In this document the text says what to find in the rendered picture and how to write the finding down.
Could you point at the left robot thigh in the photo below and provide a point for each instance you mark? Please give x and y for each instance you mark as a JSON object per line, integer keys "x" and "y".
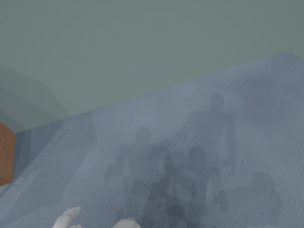
{"x": 126, "y": 223}

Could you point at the cupboard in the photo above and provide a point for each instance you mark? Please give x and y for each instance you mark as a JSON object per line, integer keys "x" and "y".
{"x": 7, "y": 147}

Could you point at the robot left hand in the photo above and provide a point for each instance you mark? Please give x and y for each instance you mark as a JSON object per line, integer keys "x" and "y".
{"x": 65, "y": 220}

